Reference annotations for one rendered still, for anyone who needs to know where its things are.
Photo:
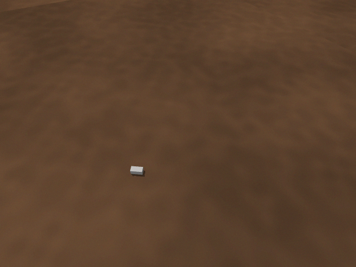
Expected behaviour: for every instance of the small box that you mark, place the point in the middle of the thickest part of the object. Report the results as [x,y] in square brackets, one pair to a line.
[136,170]

